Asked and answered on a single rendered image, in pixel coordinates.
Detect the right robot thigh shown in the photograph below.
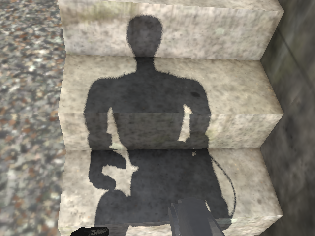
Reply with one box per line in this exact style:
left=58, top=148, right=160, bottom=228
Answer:
left=167, top=197, right=225, bottom=236

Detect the robot left hand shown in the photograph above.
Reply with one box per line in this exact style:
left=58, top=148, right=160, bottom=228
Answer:
left=70, top=226, right=109, bottom=236

